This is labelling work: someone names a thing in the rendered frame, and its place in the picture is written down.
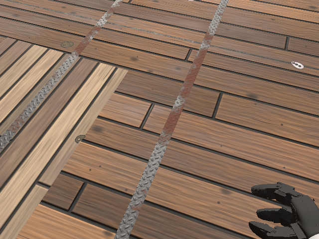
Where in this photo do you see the robot right hand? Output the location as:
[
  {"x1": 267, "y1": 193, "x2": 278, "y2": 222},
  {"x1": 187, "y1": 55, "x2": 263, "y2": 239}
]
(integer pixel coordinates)
[{"x1": 248, "y1": 181, "x2": 319, "y2": 239}]

